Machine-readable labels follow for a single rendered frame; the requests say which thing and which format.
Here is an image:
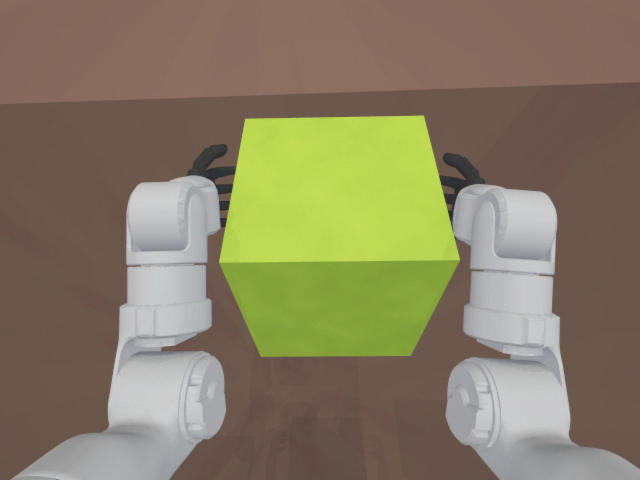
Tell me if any right robot hand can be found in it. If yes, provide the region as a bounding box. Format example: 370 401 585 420
439 153 485 241

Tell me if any left robot forearm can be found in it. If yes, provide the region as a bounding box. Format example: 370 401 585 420
108 175 221 422

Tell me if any right robot forearm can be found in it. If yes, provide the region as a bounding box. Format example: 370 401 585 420
453 184 570 430

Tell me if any robot right upper arm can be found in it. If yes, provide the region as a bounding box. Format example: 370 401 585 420
446 357 640 480

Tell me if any robot left upper arm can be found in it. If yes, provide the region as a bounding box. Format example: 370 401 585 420
11 351 226 480

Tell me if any carton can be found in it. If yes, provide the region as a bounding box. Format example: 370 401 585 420
219 116 460 357

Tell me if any left robot hand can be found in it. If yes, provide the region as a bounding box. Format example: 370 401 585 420
187 144 237 227

